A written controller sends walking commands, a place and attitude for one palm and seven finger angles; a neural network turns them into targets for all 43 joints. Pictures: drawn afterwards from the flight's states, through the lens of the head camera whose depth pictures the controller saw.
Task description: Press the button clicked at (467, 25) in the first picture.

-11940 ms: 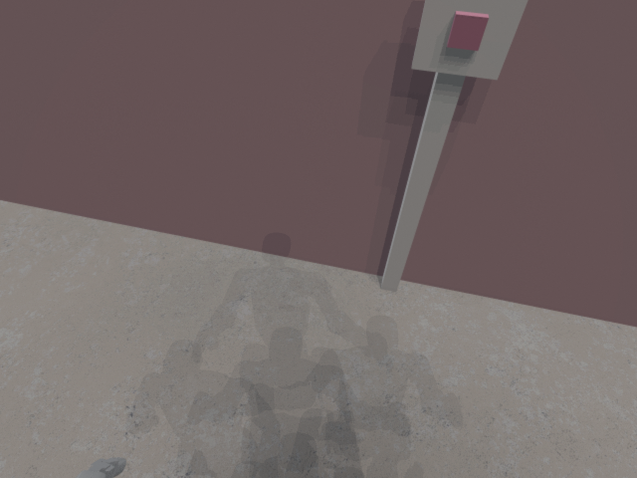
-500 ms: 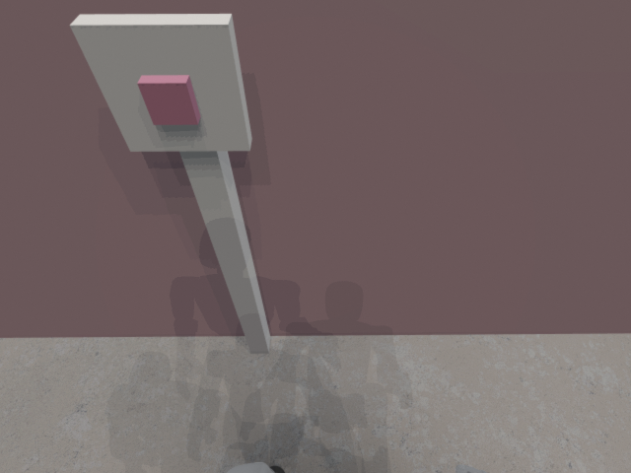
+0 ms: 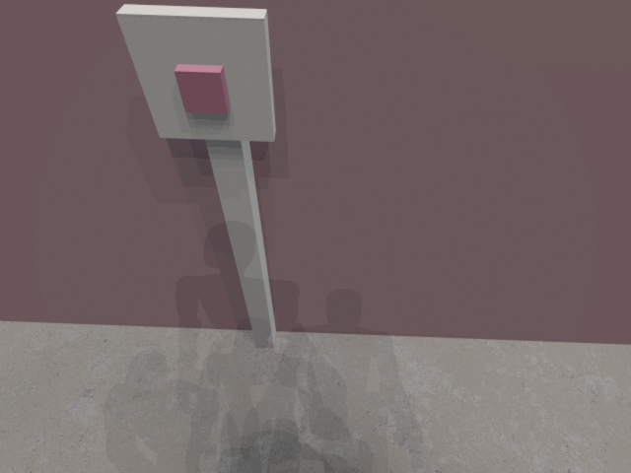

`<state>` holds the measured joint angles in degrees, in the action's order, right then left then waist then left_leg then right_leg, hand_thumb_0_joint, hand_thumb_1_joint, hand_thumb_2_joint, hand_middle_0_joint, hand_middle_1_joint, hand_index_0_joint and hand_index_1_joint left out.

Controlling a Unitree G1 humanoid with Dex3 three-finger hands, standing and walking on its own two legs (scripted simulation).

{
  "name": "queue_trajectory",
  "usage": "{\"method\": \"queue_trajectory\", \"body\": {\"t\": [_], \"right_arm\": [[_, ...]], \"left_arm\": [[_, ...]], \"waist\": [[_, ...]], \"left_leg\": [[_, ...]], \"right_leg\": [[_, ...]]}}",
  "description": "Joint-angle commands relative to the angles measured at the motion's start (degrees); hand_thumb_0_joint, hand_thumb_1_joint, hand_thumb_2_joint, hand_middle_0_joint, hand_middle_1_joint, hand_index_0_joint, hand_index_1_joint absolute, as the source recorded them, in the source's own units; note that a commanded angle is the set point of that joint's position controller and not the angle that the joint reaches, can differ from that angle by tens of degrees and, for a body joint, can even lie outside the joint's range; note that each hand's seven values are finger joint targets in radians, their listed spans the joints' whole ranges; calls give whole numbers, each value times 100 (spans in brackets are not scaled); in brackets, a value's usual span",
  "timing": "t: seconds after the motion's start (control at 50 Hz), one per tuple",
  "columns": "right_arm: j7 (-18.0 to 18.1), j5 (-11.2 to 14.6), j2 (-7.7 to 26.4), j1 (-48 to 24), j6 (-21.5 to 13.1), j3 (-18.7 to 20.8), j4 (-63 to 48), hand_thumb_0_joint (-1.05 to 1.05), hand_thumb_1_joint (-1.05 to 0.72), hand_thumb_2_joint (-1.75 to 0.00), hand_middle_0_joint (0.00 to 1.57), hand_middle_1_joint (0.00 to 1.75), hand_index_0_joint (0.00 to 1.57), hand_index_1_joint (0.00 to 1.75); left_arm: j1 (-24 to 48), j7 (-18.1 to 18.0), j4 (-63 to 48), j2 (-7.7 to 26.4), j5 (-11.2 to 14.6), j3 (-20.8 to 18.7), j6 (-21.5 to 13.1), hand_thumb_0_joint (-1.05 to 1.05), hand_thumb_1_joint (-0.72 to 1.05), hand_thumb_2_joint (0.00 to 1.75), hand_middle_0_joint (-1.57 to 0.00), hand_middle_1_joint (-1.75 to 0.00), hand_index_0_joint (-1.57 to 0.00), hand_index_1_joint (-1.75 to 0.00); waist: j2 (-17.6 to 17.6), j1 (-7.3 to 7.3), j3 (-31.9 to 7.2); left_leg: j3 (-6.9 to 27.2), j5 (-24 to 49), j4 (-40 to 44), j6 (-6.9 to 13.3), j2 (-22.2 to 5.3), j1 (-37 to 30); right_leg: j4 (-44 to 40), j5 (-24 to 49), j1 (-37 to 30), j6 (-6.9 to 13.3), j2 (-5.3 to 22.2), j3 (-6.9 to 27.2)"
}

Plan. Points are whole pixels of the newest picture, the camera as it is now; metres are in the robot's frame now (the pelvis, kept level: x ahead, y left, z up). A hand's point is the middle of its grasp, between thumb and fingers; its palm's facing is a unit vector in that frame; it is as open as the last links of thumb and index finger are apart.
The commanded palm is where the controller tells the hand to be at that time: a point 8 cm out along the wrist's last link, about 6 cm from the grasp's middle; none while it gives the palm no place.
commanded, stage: come to a stop and stand still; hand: left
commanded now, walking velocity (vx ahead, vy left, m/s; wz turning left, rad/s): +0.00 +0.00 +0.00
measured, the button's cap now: (204, 88) +0.55 +0.20 +0.20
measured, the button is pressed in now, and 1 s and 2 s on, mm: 0 0 0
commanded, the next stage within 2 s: look again from close up in 1.42 s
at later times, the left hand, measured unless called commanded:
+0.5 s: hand out of the picture +0.05 +0.21 -0.17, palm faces -0.03 -0.98 -0.20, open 7.4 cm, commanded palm none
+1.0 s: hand out of the picture +0.06 +0.17 -0.17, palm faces -0.01 -0.98 -0.21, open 7.3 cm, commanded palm none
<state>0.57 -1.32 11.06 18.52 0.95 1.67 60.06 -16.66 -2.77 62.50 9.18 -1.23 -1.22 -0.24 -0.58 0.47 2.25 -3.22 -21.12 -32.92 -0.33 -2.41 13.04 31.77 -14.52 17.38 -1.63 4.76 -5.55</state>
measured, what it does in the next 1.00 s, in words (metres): stands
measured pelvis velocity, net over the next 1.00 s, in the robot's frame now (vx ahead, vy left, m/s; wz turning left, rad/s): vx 0.04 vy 0.00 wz -0.03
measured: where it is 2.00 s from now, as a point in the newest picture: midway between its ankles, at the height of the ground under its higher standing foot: outside the picture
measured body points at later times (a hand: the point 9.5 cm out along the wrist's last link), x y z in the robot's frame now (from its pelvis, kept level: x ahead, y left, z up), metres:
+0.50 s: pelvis +0.03 +0.04 +0.00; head +0.05 +0.04 +0.45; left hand +0.05 +0.27 -0.16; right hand +0.02 -0.18 -0.16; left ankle -0.03 +0.12 -0.73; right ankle +0.02 -0.14 -0.73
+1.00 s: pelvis +0.04 +0.00 +0.01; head +0.07 -0.01 +0.45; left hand +0.06 +0.22 -0.15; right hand +0.04 -0.23 -0.16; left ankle -0.03 +0.12 -0.73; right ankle +0.02 -0.14 -0.73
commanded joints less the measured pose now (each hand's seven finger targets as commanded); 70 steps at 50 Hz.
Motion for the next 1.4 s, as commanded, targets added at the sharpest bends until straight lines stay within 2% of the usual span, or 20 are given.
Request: {"method": "queue_trajectory", "body": {"t": [0.0, 0.02, 0.06, 0.08, 0.12, 0.14, 0.16, 0.22, 0.24, 0.28, 0.34, 0.42, 0.52, 0.56, 0.62, 0.68, 0.88, 1.04, 1.12, 1.38], "right_arm": [[18, -11, 502, 203, -262, -93, -522, 0, -90, -90, 20, 30, 20, 30], [54, 8, 519, 115, -259, -112, -582, 0, -90, -90, 20, 30, 20, 30], [65, 21, 515, 135, -267, -129, -586, 0, -90, -90, 20, 30, 20, 30], [70, 23, 509, 157, -278, -131, -570, 0, -90, -90, 20, 30, 20, 30], [73, 30, 509, 192, -270, -134, -443, 0, -90, -90, 20, 30, 20, 30], [70, 29, 488, 220, -267, -142, -401, 0, -90, -90, 20, 30, 20, 30], [73, 26, 498, 219, -283, -143, -374, 0, -90, -90, 20, 30, 20, 30], [108, 30, 505, 301, -320, -155, -261, 0, -90, -90, 20, 30, 20, 30], [116, 31, 484, 316, -326, -152, -223, 0, -90, -90, 20, 30, 20, 30], [136, 30, 486, 313, -330, -154, -169, 0, -90, -90, 20, 30, 20, 30], [148, 38, 476, 310, -322, -151, -100, 0, -90, -90, 20, 30, 20, 30], [169, 35, 448, 297, -319, -131, -22, 0, -90, -90, 20, 30, 20, 30], [174, 37, 403, 225, -299, -118, 59, 0, -90, -90, 20, 30, 20, 30], [165, 37, 390, 210, -294, -107, 84, 0, -90, -90, 20, 30, 20, 30], [175, 41, 372, 222, -302, -92, 127, 0, -90, -90, 20, 30, 20, 30], [176, 44, 356, 187, -292, -79, 167, 0, -90, -90, 20, 30, 20, 30], [170, 44, 302, 106, -257, -72, 264, 0, -90, -90, 20, 30, 20, 30], [150, 53, 230, 59, -226, -84, 330, 0, -90, -90, 20, 30, 20, 30], [150, 46, 232, 62, -238, -97, 349, 0, -90, -90, 20, 30, 20, 30], [148, 52, 163, 138, -244, -113, 408, 0, -90, -90, 20, 30, 20, 30]], "left_arm": [[-43, 40, -432, 534, 23, -17, -74, 0, 90, 90, -20, -30, -20, -30], [-140, 63, -368, 500, 20, 17, -57, 0, 90, 90, -20, -30, -20, -30], [-183, 100, -284, 497, 30, 51, -54, 0, 90, 90, -20, -30, -20, -30], [-218, 105, -254, 465, 38, 69, -55, 0, 90, 90, -20, -30, -20, -30], [-236, 103, -216, 467, 34, 92, -25, 0, 90, 90, -20, -30, -20, -30], [-193, 101, -220, 478, 26, 91, -22, 0, 90, 90, -20, -30, -20, -30], [-247, 97, -215, 469, 27, 90, -23, 0, 90, 90, -20, -30, -20, -30], [-285, 80, -170, 484, 43, 91, -38, 0, 90, 90, -20, -30, -20, -30], [-256, 73, -160, 497, 43, 83, -38, 0, 90, 90, -20, -30, -20, -30], [-269, 69, -129, 504, 51, 77, -36, 0, 90, 90, -20, -30, -20, -30], [-236, 62, -124, 520, 47, 63, -29, 0, 90, 90, -20, -30, -20, -30], [-175, 49, -89, 516, 48, 44, -21, 0, 90, 90, -20, -30, -20, -30], [-155, 47, -72, 496, 51, 27, -12, 0, 90, 90, -20, -30, -20, -30], [-152, 45, -68, 508, 42, 22, -24, 0, 90, 90, -20, -30, -20, -30], [-122, 39, -60, 534, 47, 9, -47, 0, 90, 90, -20, -30, -20, -30], [-127, 32, -50, 544, 48, 6, -65, 0, 90, 90, -20, -30, -20, -30], [-100, 34, -28, 576, 47, 0, -90, 0, 90, 90, -20, -30, -20, -30], [-94, 56, -16, 579, 47, 12, -99, 0, 90, 90, -20, -30, -20, -30], [-91, 67, -9, 589, 56, 7, -105, 0, 90, 90, -20, -30, -20, -30], [-195, 78, 15, 546, 61, 13, -108, 0, 90, 90, -20, -30, -20, -30]], "waist": [[-1501, 6, 66], [-1122, 61, 178], [-345, 63, 197], [-212, 63, 176], [-88, 42, 393], [-70, 26, 508], [-113, 47, 456], [-101, 12, 234], [-243, 15, 219], [-145, 7, 138], [-77, 7, 140], [-152, -22, 94], [-170, -2, 121], [-25, -7, 90], [-39, -29, -69], [21, -25, -99], [84, -32, -88], [187, -32, 47], [65, -23, 42], [67, 9, 111]], "left_leg": [[865, 1585, 1277, 299, -684, 596], [812, 1479, 1256, 353, -655, 686], [750, 1176, 1244, 344, -532, 688], [738, 1020, 1309, 337, -500, 599], [738, 707, 1475, 316, -469, 601], [763, 735, 1548, 322, -463, 676], [741, 895, 1574, 315, -454, 568], [592, 1958, 1420, 287, -442, 82], [564, 2239, 1407, 281, -441, 5], [470, 2621, 1307, 266, -441, -211], [429, 2724, 1269, 265, -439, -268], [335, 3112, 1200, 234, -418, -445], [278, 2883, 1182, 248, -403, -444], [275, 2749, 1150, 254, -388, -433], [219, 3044, 1071, 231, -388, -591], [192, 2988, 1009, 221, -380, -626], [137, 2468, 1025, 153, -385, -626], [135, 1756, 1124, 115, -376, -458], [148, 1777, 1180, 97, -388, -445], [169, 1529, 1237, 76, -393, -326]], "right_leg": [[174, -424, -283, 305, -116, 56], [59, -386, -397, 306, -129, 80], [-98, -79, -539, 306, -69, 213], [-176, 9, -542, 306, -20, 271], [-264, 69, -474, 275, 26, 309], [-272, 111, -497, 271, 18, 309], [-278, 207, -494, 265, 37, 333], [-264, 613, -538, 248, 84, 344], [-249, 645, -559, 248, 88, 347], [-246, 828, -569, 242, 103, 364], [-266, 941, -640, 238, 131, 370], [-210, 1291, -677, 233, 150, 365], [-270, 1421, -744, 233, 165, 393], [-293, 1551, -788, 238, 181, 410], [-251, 1952, -865, 249, 201, 406], [-284, 2162, -905, 261, 236, 409], [-442, 2282, -933, 314, 265, 478], [-700, 1858, -904, 342, 263, 540], [-734, 1777, -890, 354, 246, 559], [-870, 1398, -859, 365, 223, 556]]}}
